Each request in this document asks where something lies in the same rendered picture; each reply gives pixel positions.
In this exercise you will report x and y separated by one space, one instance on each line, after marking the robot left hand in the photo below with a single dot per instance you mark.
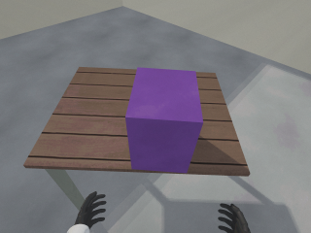
86 212

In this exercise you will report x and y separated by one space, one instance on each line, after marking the table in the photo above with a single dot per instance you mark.
87 131

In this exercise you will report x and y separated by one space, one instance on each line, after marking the robot right hand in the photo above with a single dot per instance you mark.
238 222

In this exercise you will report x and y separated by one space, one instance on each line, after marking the carton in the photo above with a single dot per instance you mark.
163 119

